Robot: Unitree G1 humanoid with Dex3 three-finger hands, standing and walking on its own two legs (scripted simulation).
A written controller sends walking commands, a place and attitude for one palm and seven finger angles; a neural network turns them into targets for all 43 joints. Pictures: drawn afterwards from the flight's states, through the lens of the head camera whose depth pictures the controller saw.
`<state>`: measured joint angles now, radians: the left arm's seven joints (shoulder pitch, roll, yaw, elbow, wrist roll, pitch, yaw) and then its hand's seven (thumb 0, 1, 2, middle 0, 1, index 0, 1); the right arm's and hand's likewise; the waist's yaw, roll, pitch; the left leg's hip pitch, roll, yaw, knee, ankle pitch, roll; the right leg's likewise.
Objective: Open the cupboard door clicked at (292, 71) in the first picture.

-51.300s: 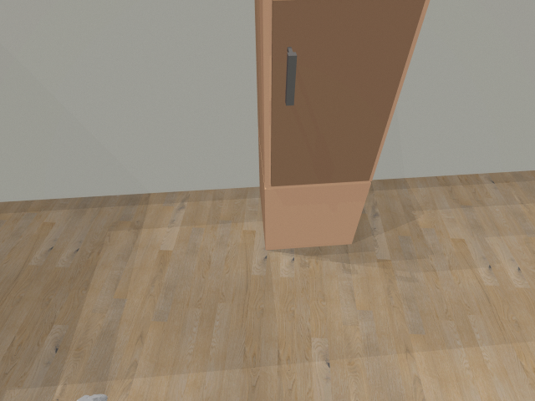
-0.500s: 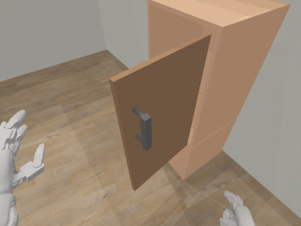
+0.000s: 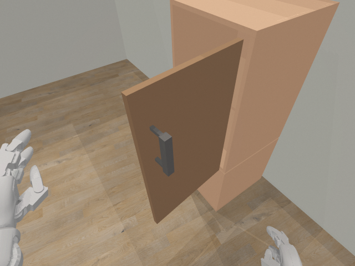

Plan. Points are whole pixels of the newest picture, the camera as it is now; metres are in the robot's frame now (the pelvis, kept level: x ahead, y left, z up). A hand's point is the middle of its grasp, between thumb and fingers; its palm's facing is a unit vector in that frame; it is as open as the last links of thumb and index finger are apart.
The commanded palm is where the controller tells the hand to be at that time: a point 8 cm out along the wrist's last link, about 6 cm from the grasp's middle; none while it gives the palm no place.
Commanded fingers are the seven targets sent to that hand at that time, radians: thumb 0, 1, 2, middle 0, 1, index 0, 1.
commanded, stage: step back with the hand held close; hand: left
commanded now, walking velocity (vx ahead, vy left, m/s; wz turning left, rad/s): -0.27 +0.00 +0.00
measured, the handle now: (161, 151) +0.36 +0.09 +0.08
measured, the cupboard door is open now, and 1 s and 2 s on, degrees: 98 98 98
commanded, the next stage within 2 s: stop stepping back and stand still in 1.02 s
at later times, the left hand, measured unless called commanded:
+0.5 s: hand (15, 214) +0.15 +0.28 +0.15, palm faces +0.34 -0.80 -0.50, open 7.4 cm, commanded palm +0.08 +0.33 +0.17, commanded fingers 0.00 0.90 0.90 -0.20 -0.30 -0.20 -0.30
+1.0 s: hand out of the picture +0.03 +0.31 +0.17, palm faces +0.48 -0.76 -0.43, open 7.5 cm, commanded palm -0.04 +0.34 +0.17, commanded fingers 0.00 0.90 0.90 -0.20 -0.30 -0.20 -0.30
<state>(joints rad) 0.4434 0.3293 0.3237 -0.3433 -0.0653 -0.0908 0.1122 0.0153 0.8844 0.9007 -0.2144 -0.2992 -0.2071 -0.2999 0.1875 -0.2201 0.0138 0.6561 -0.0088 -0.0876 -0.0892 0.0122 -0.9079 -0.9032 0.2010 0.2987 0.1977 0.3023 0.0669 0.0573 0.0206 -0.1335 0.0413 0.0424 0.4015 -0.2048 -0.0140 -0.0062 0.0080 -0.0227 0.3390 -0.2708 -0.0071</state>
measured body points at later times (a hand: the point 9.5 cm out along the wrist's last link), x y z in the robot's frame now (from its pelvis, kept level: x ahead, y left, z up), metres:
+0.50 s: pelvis -0.07 +0.03 -0.01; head -0.03 +0.04 +0.44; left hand +0.12 +0.32 +0.18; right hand +0.11 -0.21 -0.08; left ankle +0.01 +0.13 -0.74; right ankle -0.05 -0.11 -0.74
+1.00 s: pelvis -0.17 +0.03 -0.01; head -0.15 +0.06 +0.43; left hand +0.00 +0.35 +0.19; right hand +0.00 -0.18 -0.09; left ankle -0.03 +0.13 -0.74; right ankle -0.20 -0.10 -0.68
